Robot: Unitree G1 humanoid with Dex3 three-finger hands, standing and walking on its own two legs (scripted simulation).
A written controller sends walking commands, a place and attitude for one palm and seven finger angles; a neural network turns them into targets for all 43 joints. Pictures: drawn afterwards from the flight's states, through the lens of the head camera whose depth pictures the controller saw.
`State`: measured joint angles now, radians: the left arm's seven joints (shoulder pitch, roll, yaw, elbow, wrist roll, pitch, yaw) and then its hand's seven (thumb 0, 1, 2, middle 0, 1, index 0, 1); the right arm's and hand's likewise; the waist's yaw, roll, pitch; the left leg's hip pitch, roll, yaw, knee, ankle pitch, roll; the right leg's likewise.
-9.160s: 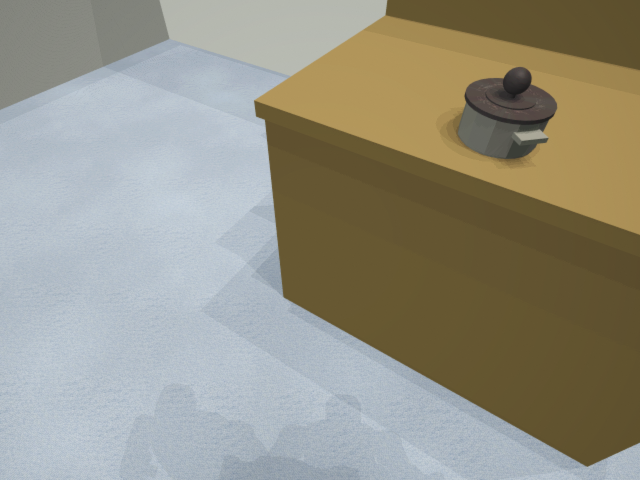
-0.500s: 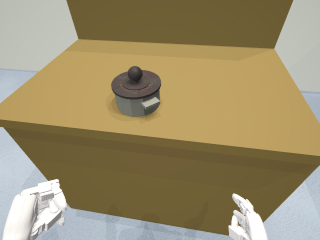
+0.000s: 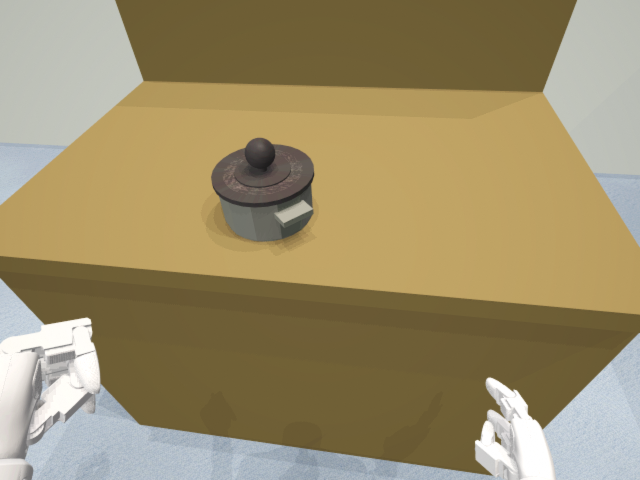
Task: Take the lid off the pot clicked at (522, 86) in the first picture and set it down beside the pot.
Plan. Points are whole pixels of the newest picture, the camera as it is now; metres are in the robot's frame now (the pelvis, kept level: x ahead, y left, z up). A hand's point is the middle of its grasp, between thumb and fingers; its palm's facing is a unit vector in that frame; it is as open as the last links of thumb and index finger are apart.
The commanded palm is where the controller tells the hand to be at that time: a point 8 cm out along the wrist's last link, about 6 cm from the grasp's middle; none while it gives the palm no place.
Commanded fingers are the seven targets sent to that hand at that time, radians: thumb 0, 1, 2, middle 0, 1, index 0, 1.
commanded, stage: raise the hand higher, near the body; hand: left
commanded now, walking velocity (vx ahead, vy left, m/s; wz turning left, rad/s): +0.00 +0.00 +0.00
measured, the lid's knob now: (260, 153) +0.52 +0.17 +0.16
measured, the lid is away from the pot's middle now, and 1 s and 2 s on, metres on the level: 0.00 0.00 0.00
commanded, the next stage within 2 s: reach forward and open the fingers in 0.30 s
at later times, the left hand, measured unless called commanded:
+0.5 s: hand (56, 317) +0.18 +0.26 +0.21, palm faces +0.44 -0.58 -0.69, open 3.1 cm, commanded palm +0.13 +0.29 +0.23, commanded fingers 0.00 0.73 1.03 -1.26 -1.29 -1.26 -1.29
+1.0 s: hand (53, 286) +0.21 +0.28 +0.20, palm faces +0.00 +0.05 -1.00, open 4.8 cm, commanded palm +0.18 +0.28 +0.27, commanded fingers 0.00 -0.11 1.55 -1.03 -0.40 -1.03 -0.40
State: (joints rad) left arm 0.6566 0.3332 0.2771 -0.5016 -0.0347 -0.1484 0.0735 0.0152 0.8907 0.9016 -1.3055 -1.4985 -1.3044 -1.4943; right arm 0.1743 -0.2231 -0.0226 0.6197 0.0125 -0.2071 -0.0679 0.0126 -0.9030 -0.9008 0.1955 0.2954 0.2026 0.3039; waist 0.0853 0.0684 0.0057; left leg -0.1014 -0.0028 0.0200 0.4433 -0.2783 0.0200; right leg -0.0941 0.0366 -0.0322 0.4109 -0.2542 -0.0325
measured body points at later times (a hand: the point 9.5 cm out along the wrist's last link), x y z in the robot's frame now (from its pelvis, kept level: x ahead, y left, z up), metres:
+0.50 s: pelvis -0.01 +0.03 +0.00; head -0.02 +0.01 +0.45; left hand +0.15 +0.29 +0.24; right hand +0.20 -0.17 -0.08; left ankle -0.02 +0.11 -0.74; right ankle -0.02 -0.10 -0.74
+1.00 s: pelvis -0.04 +0.02 +0.00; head -0.04 -0.04 +0.44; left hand +0.21 +0.28 +0.26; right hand +0.21 -0.18 -0.09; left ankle -0.02 +0.11 -0.74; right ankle -0.02 -0.10 -0.74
